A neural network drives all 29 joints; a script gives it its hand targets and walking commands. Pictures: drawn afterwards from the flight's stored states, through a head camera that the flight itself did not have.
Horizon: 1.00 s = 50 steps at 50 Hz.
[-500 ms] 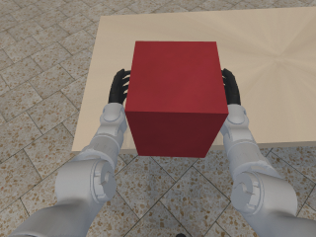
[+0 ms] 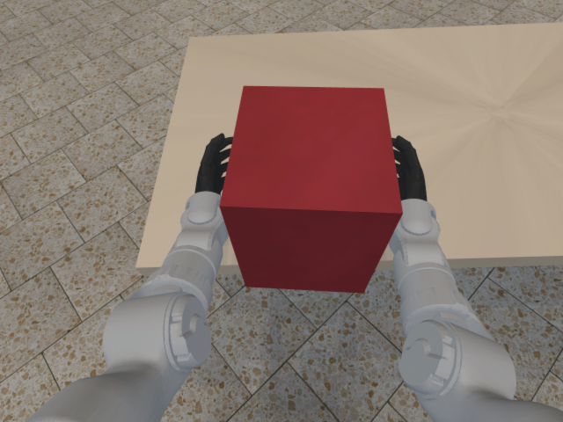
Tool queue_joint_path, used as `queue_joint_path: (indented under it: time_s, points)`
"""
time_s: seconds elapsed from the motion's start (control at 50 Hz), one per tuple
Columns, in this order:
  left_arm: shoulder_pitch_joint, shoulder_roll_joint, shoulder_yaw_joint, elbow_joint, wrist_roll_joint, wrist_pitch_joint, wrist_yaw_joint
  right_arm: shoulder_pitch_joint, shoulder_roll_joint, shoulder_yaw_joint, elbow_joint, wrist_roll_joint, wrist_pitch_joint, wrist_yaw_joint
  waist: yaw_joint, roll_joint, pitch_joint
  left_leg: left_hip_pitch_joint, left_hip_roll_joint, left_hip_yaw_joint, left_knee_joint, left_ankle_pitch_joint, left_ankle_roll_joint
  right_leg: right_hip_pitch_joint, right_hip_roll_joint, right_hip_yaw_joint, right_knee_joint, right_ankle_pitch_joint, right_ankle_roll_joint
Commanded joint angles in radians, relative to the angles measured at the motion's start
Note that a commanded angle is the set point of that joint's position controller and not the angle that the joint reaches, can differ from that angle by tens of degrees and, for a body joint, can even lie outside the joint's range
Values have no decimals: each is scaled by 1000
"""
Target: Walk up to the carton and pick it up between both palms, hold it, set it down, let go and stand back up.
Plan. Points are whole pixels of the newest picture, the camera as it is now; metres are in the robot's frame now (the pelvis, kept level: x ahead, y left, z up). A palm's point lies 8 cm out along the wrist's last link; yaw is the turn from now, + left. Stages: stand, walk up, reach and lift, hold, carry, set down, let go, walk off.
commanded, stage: reach and lift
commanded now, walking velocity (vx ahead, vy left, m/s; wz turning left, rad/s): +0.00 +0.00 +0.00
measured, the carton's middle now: (308, 197) +0.43 -0.02 +0.02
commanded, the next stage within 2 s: none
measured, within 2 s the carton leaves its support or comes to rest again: leaves its support in 0.68 s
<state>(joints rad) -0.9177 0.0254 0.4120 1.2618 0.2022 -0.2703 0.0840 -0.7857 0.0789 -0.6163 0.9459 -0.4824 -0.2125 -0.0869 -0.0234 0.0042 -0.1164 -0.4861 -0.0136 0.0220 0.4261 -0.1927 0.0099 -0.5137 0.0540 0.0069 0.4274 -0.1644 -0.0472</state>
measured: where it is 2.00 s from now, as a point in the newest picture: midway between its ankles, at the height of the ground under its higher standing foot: outside the picture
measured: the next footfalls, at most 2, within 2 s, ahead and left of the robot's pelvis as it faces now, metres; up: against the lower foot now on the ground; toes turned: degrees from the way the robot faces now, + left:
none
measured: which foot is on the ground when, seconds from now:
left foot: down 0.00-1.00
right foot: down 0.00-1.00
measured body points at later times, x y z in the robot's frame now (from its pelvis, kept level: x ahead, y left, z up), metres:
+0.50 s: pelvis +0.00 +0.00 +0.00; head +0.07 +0.00 +0.44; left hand +0.45 +0.12 +0.06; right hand +0.43 -0.17 +0.06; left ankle +0.00 +0.11 -0.74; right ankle +0.01 -0.08 -0.74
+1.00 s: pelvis -0.02 +0.00 +0.00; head +0.03 -0.01 +0.45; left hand +0.42 +0.13 +0.08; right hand +0.40 -0.16 +0.07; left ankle +0.00 +0.11 -0.74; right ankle +0.01 -0.08 -0.74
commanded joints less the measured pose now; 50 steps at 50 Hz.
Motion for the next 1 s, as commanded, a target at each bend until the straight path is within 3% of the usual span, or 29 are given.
queue_joint_path:
  time_s: [0.0,0.28,0.56,0.68,0.9,0.98]
  points:
    - [-504,-491,-33,-156,201,-22,-103,-494,568,237,-16,-59,-32,167,28,6,-674,160,38,44,-67,246,-28,581,-76,-46,15,515,68]
    - [-517,-509,-50,-165,190,-21,-97,-505,587,246,-12,-50,-41,161,30,-5,-699,123,32,46,-62,248,-28,614,-79,-43,31,564,70]
    - [-624,-572,-172,-237,141,-107,-87,-579,630,358,-14,-56,-189,137,34,-15,-906,125,44,59,-13,412,-43,675,-74,-49,71,777,72]
    - [-633,-587,-191,-225,136,-117,-88,-598,610,378,28,-53,-236,136,40,-23,-862,133,52,67,-27,388,-45,654,-73,-51,53,727,69]
    - [-728,-568,-213,-192,114,-115,-87,-676,542,326,74,-68,-260,140,36,-26,-778,115,57,86,-87,156,-28,553,-61,-67,-3,388,50]
    - [-740,-564,-227,-194,100,-102,-82,-705,539,326,67,-67,-256,142,33,-36,-785,120,60,83,-93,112,-21,523,-55,-70,-9,327,47]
